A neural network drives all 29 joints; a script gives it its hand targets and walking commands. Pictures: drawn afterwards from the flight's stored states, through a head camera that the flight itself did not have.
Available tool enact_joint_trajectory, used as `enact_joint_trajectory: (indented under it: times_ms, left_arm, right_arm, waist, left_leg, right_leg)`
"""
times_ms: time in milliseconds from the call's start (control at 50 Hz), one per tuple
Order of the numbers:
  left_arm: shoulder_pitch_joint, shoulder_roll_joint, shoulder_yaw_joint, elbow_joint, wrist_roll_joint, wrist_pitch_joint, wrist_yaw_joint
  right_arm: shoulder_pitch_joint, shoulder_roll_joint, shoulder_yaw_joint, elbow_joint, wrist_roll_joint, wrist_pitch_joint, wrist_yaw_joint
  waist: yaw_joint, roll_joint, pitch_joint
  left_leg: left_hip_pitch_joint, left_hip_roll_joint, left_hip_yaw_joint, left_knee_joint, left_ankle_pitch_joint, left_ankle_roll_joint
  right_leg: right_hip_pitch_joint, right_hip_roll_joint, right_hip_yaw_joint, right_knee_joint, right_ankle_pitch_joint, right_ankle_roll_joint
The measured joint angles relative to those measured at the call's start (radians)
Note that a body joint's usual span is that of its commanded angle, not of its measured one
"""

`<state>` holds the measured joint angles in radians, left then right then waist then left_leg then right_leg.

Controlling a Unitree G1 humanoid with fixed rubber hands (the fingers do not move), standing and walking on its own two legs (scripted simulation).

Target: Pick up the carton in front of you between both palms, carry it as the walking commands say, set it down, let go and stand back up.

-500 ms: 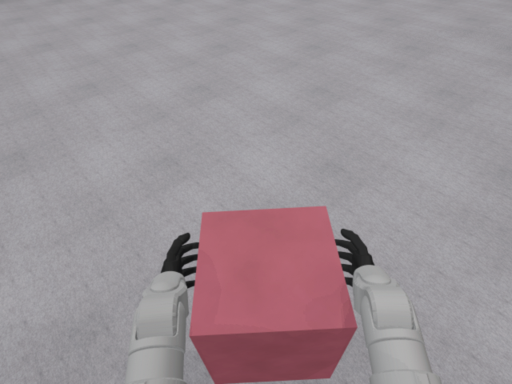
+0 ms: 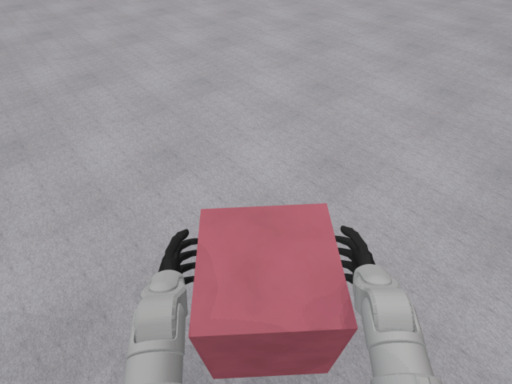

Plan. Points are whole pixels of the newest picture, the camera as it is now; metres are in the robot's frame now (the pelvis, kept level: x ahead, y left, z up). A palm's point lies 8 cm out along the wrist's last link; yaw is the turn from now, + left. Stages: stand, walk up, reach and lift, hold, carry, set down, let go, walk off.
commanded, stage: hold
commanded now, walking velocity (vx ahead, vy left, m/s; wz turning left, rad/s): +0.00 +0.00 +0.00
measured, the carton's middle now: (267, 295) +0.28 +0.00 -0.04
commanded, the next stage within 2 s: set down in 0.76 s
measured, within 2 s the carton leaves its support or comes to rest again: neither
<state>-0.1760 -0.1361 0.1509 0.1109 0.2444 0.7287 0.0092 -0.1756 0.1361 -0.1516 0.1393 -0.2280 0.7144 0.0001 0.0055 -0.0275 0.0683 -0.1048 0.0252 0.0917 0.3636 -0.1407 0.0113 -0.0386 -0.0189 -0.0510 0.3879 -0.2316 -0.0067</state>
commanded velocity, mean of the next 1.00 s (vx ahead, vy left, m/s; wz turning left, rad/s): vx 0.00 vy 0.00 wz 0.00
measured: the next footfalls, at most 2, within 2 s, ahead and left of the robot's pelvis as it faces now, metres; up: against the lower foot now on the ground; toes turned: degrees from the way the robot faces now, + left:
none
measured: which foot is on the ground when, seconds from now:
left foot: down 0.00-1.00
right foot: down 0.00-1.00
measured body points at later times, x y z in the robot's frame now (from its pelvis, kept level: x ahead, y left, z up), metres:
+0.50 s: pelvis -0.02 +0.01 -0.01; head -0.08 +0.02 +0.44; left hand +0.29 +0.13 +0.04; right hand +0.26 -0.17 +0.04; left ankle +0.04 +0.11 -0.74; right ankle +0.00 -0.11 -0.74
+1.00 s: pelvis +0.01 +0.01 +0.00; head -0.02 +0.02 +0.45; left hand +0.33 +0.14 +0.03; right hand +0.31 -0.17 +0.03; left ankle +0.05 +0.11 -0.74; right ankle +0.00 -0.11 -0.74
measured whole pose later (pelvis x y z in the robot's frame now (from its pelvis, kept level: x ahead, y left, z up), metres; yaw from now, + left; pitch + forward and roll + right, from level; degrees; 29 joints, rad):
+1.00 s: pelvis +0.01 +0.01 +0.00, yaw -5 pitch -7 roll +0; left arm -0.36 -0.18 0.33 0.34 0.34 0.66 -0.03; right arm -0.36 0.18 -0.33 0.37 -0.33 0.65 0.04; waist 0.02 -0.03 0.06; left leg -0.11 -0.02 0.02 0.41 -0.19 0.02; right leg -0.07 0.01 0.04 0.43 -0.25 0.00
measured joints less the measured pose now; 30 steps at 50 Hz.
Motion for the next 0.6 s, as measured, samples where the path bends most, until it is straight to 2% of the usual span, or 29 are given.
enact_joint_trajectory:
  times_ms: [160,420,600]
  left_arm:
    - [-0.029,-0.005,0.020,0.041,0.013,0.003,-0.003]
    - [-0.088,-0.017,0.073,0.113,0.044,0.005,-0.021]
    - [-0.129,-0.027,0.107,0.172,0.073,0.005,-0.031]
  right_arm:
    - [-0.031,0.005,-0.026,0.046,-0.012,0.000,0.007]
    - [-0.086,0.016,-0.071,0.119,-0.037,-0.001,0.016]
    - [-0.117,0.024,-0.114,0.170,-0.057,-0.002,0.026]
  waist:
    - [-0.002,0.002,0.019]
    - [-0.003,0.003,0.000]
    - [-0.004,-0.004,-0.032]
  left_leg:
    - [0.018,0.003,-0.005,0.017,0.006,-0.001]
    - [0.010,-0.033,-0.078,0.061,-0.009,0.001]
    - [0.027,-0.043,-0.068,0.055,-0.025,0.011]
  right_leg:
    - [0.014,0.003,0.000,0.026,0.001,-0.006]
    - [-0.010,0.025,0.057,0.061,0.009,-0.006]
    - [-0.005,0.024,0.087,0.060,0.002,0.001]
